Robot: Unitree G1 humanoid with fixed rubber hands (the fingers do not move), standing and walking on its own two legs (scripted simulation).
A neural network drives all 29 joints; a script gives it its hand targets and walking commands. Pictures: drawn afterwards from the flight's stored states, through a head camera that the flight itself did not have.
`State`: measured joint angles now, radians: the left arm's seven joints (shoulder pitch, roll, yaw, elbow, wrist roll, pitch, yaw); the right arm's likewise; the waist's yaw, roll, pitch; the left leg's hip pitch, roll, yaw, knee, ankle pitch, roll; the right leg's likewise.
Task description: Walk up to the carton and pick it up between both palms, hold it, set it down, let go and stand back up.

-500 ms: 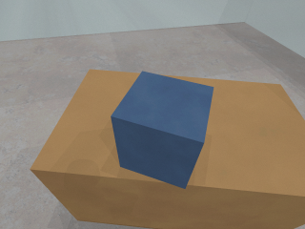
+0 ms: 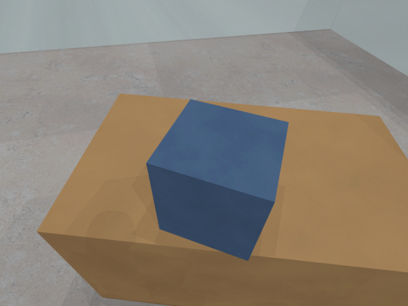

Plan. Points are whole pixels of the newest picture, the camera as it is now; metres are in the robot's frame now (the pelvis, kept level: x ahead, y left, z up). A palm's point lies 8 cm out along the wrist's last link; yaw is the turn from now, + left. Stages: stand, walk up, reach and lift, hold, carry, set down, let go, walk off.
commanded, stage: stand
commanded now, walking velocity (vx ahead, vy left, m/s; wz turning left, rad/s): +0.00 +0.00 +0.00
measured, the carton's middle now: (219, 179) +0.42 -0.02 +0.00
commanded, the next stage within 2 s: none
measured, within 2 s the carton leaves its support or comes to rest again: neither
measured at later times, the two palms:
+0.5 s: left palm out of the picture +0.01 +0.20 -0.15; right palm out of the picture +0.01 -0.20 -0.15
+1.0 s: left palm out of the picture +0.03 +0.19 -0.15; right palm out of the picture +0.04 -0.21 -0.15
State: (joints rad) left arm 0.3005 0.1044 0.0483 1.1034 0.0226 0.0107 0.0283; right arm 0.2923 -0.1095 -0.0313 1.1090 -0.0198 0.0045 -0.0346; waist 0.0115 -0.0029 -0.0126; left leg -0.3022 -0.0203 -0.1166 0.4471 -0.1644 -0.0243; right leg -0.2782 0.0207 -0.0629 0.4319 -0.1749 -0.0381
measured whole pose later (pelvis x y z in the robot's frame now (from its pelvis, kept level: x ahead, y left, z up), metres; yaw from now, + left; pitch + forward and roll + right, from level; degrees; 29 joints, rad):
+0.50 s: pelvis +0.03 +0.00 +0.00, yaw +0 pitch -1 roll +0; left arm 0.29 0.10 0.04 1.14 0.02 0.00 0.04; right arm 0.29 -0.09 -0.02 1.16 -0.02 0.01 -0.04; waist 0.00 -0.01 0.03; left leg -0.22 -0.02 -0.12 0.45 -0.22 -0.02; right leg -0.19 0.02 -0.06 0.43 -0.23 -0.04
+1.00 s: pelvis +0.06 -0.01 +0.00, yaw +1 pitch -2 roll +0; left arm 0.29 0.09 0.02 1.16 0.02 -0.01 0.04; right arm 0.26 -0.10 -0.01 1.20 -0.01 0.01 -0.05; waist 0.01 0.00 0.05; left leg -0.15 -0.01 -0.13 0.44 -0.26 -0.03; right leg -0.12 0.03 -0.07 0.42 -0.27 -0.04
